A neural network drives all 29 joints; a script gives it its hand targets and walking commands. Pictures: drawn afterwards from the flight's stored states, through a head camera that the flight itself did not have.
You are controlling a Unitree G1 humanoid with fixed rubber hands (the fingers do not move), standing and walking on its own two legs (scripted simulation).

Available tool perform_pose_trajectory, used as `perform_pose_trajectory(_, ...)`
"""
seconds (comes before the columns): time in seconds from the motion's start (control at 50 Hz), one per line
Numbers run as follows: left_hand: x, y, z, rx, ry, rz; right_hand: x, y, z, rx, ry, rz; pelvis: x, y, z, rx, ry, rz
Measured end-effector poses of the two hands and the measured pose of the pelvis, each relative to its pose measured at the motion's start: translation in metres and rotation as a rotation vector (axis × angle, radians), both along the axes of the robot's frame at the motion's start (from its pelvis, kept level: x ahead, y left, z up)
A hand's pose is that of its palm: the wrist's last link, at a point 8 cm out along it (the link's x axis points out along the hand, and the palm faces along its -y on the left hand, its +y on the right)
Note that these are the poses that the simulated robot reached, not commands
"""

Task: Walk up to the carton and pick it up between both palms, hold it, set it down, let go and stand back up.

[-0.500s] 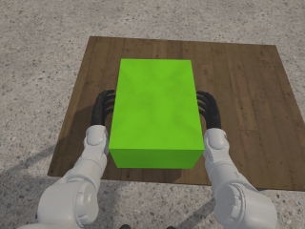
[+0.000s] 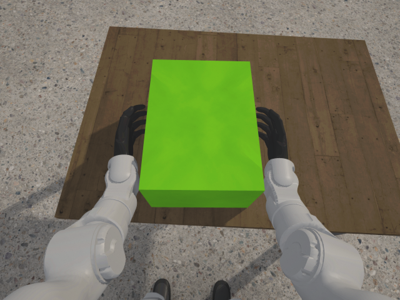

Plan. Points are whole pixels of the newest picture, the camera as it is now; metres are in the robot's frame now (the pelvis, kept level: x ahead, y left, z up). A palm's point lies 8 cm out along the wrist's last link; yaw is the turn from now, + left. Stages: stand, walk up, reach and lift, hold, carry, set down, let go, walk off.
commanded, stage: set down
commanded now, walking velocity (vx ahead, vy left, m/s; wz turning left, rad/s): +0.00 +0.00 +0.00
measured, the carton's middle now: (200, 134) +0.46 +0.01 -0.05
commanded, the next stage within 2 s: none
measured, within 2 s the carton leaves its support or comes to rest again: neither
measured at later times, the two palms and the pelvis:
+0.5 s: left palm (126, 146) +0.42 +0.17 -0.03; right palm (275, 149) +0.42 -0.14 -0.02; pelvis -0.01 +0.00 -0.01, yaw -1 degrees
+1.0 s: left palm (125, 143) +0.42 +0.17 -0.02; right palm (277, 147) +0.43 -0.14 -0.02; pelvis -0.01 +0.01 -0.02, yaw -1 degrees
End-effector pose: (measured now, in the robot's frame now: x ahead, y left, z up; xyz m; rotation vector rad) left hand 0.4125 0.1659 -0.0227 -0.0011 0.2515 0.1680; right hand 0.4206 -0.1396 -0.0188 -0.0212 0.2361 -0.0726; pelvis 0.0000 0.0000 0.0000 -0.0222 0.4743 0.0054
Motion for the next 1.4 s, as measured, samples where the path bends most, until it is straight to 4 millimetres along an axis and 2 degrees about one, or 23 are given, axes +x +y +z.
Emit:
perform_pose_trajectory(0.28,0.000,0.000,-0.001,-0.012,0.000,0.003,0.000,0.000,-0.001,0.013,0.001,-0.004,-0.008,0.001,-0.005,0.005,0.006,-0.006)
perform_pose_trajectory(1.04,0.007,0.002,0.001,0.003,0.067,-0.028,0.005,-0.003,0.002,-0.013,0.081,0.014,-0.012,0.010,-0.021,-0.007,0.043,-0.018)
perform_pose_trajectory(1.22,0.007,0.002,0.008,0.022,0.063,-0.042,0.005,-0.005,0.005,0.001,0.095,0.017,-0.017,0.012,-0.022,-0.007,0.043,-0.011)
perform_pose_trajectory(1.4,0.007,0.003,0.027,0.012,0.036,-0.045,0.005,-0.020,0.021,-0.006,0.074,0.014,-0.022,0.008,-0.023,-0.001,0.019,-0.016)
